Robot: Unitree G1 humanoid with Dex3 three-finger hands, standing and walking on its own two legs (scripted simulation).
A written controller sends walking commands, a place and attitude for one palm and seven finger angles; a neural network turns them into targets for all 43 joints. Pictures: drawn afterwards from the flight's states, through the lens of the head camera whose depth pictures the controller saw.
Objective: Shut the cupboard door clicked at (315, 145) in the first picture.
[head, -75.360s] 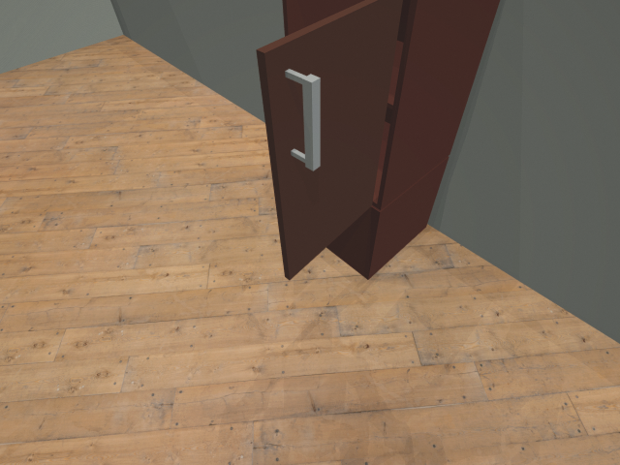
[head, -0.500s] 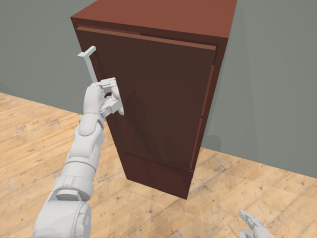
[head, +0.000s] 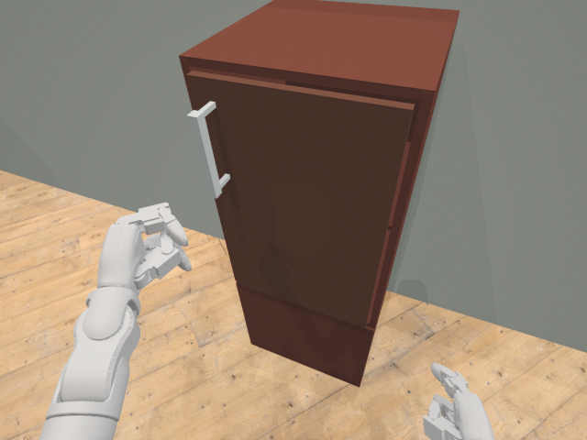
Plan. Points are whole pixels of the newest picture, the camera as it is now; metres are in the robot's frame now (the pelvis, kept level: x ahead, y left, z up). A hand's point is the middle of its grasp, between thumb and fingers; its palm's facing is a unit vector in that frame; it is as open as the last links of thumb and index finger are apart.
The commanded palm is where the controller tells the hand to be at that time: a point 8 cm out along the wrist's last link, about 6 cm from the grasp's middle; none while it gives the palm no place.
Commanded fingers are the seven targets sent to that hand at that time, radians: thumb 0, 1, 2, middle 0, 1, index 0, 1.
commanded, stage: draw the hand back to the body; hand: left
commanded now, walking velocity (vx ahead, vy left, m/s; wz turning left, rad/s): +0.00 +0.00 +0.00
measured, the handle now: (212, 151) +0.56 +0.19 +0.12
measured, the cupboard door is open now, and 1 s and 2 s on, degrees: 0 0 0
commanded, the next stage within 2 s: step back with the hand held close in 0.92 s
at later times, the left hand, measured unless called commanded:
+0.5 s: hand (63, 309) +0.21 +0.27 +0.15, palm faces +0.42 -0.83 -0.37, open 5.8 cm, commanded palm +0.16 +0.31 +0.17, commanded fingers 0.00 0.90 0.90 -0.23 -0.33 -0.23 -0.33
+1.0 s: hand (53, 307) +0.21 +0.27 +0.16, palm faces +0.46 -0.79 -0.40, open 7.4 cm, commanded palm +0.16 +0.31 +0.18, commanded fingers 0.00 0.90 0.90 -0.20 -0.30 -0.20 -0.30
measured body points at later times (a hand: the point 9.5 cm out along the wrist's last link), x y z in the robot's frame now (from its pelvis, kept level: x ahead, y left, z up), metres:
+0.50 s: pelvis +0.01 +0.01 +0.00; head -0.01 -0.02 +0.45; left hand +0.18 +0.31 +0.17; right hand +0.20 -0.21 -0.08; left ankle +0.00 +0.12 -0.74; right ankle +0.00 -0.12 -0.74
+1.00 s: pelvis +0.02 +0.01 +0.00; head -0.01 -0.02 +0.45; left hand +0.18 +0.31 +0.18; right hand +0.20 -0.21 -0.08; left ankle +0.00 +0.12 -0.74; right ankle +0.00 -0.12 -0.74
